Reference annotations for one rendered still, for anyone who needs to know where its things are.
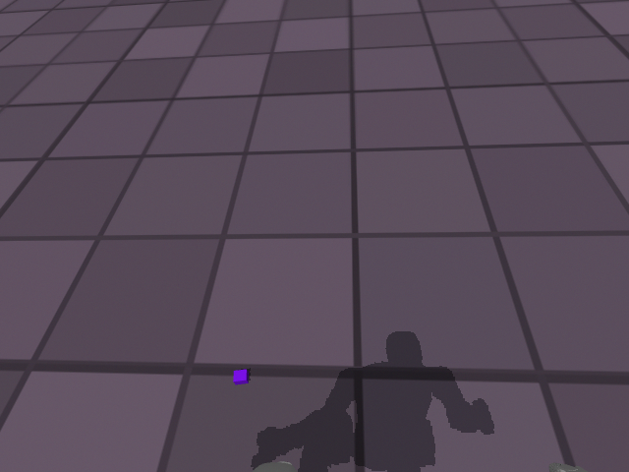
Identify small box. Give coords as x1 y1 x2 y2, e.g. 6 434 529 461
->
233 369 249 384

